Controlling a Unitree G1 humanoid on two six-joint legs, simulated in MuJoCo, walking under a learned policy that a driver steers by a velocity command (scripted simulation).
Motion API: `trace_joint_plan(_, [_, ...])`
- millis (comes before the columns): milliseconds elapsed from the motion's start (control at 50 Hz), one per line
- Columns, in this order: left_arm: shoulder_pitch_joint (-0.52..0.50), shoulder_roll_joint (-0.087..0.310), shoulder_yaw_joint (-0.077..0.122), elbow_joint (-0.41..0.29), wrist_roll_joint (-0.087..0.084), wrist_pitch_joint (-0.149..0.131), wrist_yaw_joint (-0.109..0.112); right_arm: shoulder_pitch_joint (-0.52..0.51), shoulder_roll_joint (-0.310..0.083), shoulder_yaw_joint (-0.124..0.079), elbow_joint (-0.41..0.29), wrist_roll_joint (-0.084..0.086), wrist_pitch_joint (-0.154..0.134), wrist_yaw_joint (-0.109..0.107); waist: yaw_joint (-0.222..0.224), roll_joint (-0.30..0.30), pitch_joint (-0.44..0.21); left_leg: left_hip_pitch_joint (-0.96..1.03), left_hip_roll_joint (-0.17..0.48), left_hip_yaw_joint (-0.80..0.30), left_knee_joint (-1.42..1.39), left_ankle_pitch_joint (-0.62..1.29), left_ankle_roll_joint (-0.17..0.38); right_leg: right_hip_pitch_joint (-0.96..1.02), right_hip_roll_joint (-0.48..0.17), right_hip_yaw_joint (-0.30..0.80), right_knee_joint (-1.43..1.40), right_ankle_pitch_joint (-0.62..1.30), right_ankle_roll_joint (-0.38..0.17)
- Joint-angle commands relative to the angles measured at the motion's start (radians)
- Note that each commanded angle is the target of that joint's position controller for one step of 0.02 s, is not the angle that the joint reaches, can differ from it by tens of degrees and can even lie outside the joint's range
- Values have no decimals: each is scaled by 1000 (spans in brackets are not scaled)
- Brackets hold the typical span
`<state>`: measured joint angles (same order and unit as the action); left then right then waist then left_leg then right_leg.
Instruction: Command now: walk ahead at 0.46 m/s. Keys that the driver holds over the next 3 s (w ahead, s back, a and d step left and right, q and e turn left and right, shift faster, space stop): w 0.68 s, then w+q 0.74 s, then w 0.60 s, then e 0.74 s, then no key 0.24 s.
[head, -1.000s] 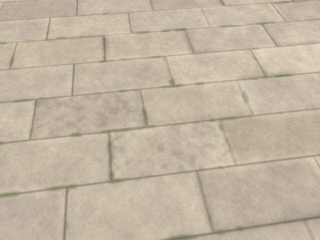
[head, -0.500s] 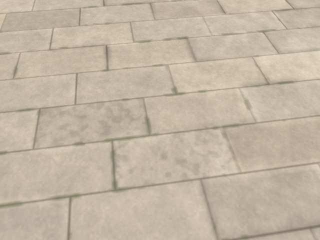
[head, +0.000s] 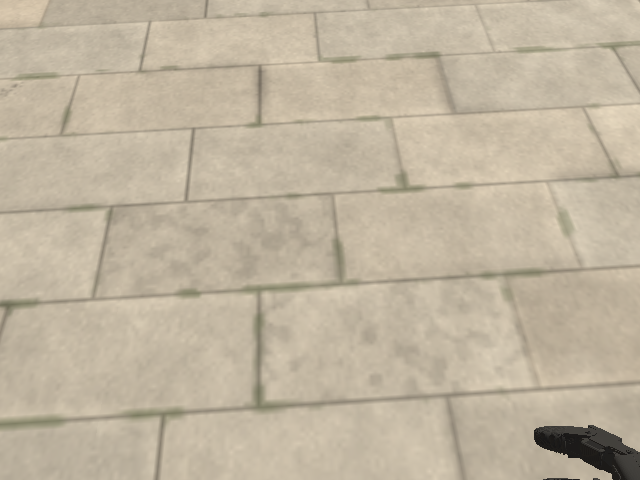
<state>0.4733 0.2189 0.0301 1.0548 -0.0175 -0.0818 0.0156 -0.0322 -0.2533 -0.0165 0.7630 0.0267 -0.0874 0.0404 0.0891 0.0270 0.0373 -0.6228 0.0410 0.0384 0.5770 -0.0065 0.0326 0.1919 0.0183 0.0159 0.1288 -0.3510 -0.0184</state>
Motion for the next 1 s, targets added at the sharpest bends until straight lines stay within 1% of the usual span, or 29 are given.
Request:
trace_joint_plan(20, [-39, 209, 46, -45, 5, -2, 5, 25, -136, -47, -57, 2, -9, -4, -122, -155, 4, 214, -52, 12, -29, -6, 49, -103, -256, 54, 111, 852, -108])
trace_joint_plan(40, [-51, 206, 47, -50, 14, 11, 5, 154, -164, -67, -19, 3, -4, -10, -189, -159, -81, 362, -81, 32, -17, -41, 75, -106, -235, 29, 274, 995, -89])
trace_joint_plan(60, [-55, 192, 41, -60, 22, 20, 4, 311, -192, -85, 28, 6, 4, -17, -258, -145, -168, 584, -61, 16, -11, -48, 102, -214, -195, 9, 486, 960, -64])
trace_joint_plan(80, [-1, 119, 21, -84, 37, 20, 1, 451, -257, -101, 60, -13, 10, -26, -257, 33, -298, 900, 152, -277, -16, -168, 176, -502, -103, -24, 835, 575, -38])
trace_joint_plan(100, [116, -6, -14, -72, 18, -4, -11, 469, -266, -93, 76, -27, 5, -10, -181, 285, -436, 1049, 346, -781, -230, -435, 312, -746, 63, 78, 1131, -205, -10])
trace_joint_plan(120, [17, 115, 14, -86, -10, -28, -20, 403, -178, -71, 70, -17, -2, -6, -195, 175, -296, 930, 308, -803, -327, -546, 264, -844, 5, 143, 1242, -195, -30])
trace_joint_plan(140, [-87, 166, 28, -122, -31, -40, -22, 309, -149, -62, 56, -13, -9, -6, -173, 101, -136, 758, 286, -638, -347, -492, 227, -886, -47, 103, 1237, -96, -47])
trace_joint_plan(160, [-135, 163, 28, -135, -24, -45, -13, 233, -141, -59, 45, -21, -17, -3, -138, 0, -80, 604, 252, -521, -371, -368, 210, -837, -100, 86, 1183, 2, -51])
trace_joint_plan(200, [-115, 137, 36, -131, -5, -26, -4, 178, -102, -48, 46, -42, -28, 4, -71, 22, -55, 438, 186, -360, -417, -211, 194, -728, -160, 89, 1105, 85, -48])
trace_joint_plan(240, [-102, 107, 34, -134, -1, -2, 1, 193, -96, -46, 64, -33, -35, 5, -52, 39, -41, 377, 168, -295, -461, -186, 210, -710, -175, 75, 1041, 92, -34])
trace_joint_plan(280, [-172, 116, 38, -165, 8, 9, 6, 227, -124, -51, 82, -32, -37, -6, -59, 30, -2, 359, 165, -255, -496, -178, 221, -779, -189, 64, 957, 153, -9])
trace_joint_plan(340, [-288, 120, 40, -209, 20, 4, 5, 293, -153, -58, 104, -29, -28, -28, -91, 4, 21, 419, 162, -218, -508, -124, 216, -885, -191, 58, 781, 317, 24])
trace_joint_plan(440, [-458, 88, 24, -259, 10, -16, -15, 391, -169, -58, 139, -14, -13, -44, -155, 5, 33, 485, 131, -125, -489, -62, 173, -834, -135, 2, 499, 495, 33])
trace_joint_plan(500, [-541, 90, 16, -295, 1, -23, -34, 448, -169, -60, 166, -11, 3, -44, -182, 7, 51, 596, 166, -126, -442, -26, 174, -860, -115, -4, 419, 450, 23])
trace_joint_plan(540, [-568, 103, 16, -319, -2, -29, -47, 463, -177, -64, 176, -10, 16, -46, -177, 19, 49, 673, 202, -140, -395, 32, 167, -866, -104, -1, 380, 375, 0])
trace_joint_plan(580, [-527, 133, 25, -319, -4, -34, -55, 445, -191, -70, 174, -9, 27, -49, -139, 47, 18, 719, 221, -146, -329, 173, 148, -789, -79, -15, 353, 294, -29])
trace_joint_plan(600, [-454, 159, 38, -303, -3, -37, -55, 422, -199, -72, 167, -9, 32, -49, -92, 63, -29, 719, 206, -127, -243, 344, 133, -673, -48, -42, 336, 272, -50])
trace_joint_plan(620, [-298, 204, 63, -254, -1, -37, -50, 409, -182, -64, 160, -13, 36, -50, -17, 53, -127, 674, 154, -85, -65, 457, 107, -456, -26, -59, 320, 294, -84])
trace_joint_plan(640, [-99, 278, 86, -211, 13, -35, -40, 408, -148, -46, 131, -30, 34, -51, 53, -18, -285, 476, 100, -43, 226, 271, 73, -132, -179, 105, 371, 324, -153])
trace_joint_plan(660, [-14, 359, 107, -181, 15, -25, -40, 530, -14, -7, 120, -30, 8, -38, -3, -284, -417, 40, -91, -19, 592, -339, -4, 240, -411, 579, 295, 143, -320])
trace_joint_plan(680, [-20, 252, 77, -186, 8, -23, -41, 481, -102, -25, 133, -7, -16, -36, 33, -231, -416, -88, -77, -160, 721, -564, 9, 242, -416, 703, 193, 52, -314])
trace_joint_plan(700, [-109, 204, 61, -203, 10, -24, -36, 387, -168, -44, 104, 24, -31, -33, 24, -183, -253, -158, -23, -166, 751, -496, 27, 109, -386, 530, 178, 87, -259])
trace_joint_plan(720, [-189, 176, 52, -221, 16, -25, -33, 338, -165, -44, 96, 27, -33, -37, -6, -107, -175, -126, 30, -141, 709, -403, 28, -37, -349, 396, 152, 176, -228])
trace_joint_plan(740, [-241, 145, 43, -226, 20, -28, -35, 313, -154, -49, 95, 13, -26, -42, -33, -76, -105, -92, 61, -134, 642, -343, 20, -160, -312, 305, 113, 237, -210])
trace_joint_plan(780, [-278, 119, 37, -218, 31, -38, -40, 354, -116, -53, 107, 7, 5, -45, -85, -112, -68, 12, 93, -145, 581, -277, 10, -293, -270, 192, 45, 277, -186])
trace_joint_plan(800, [-275, 127, 40, -209, 31, -44, -40, 366, -92, -50, 109, 7, 18, -44, -96, -108, -55, 23, 96, -143, 567, -265, 3, -328, -267, 150, 22, 313, -191])
trace_joint_plan(840, [-267, 151, 48, -193, 35, -50, -33, 339, -82, -51, 90, 4, 34, -47, -104, -94, -23, -21, 97, -156, 520, -200, -12, -353, -267, 76, -9, 373, -195])
trace_joint_plan(940, [-256, 176, 53, -180, 33, -44, -10, 206, -68, -49, 38, -8, 27, -30, -74, -80, 13, -35, 77, -110, 228, 69, -21, -333, -225, -97, -35, 424, -155])
trace_joint_plan(1000, [-196, 197, 59, -159, 22, -33, -1, 96, -48, -38, -10, -10, 25, -12, -27, -58, 44, -48, 67, -57, 112, 107, -8, -255, -252, -140, -29, 434, -147])
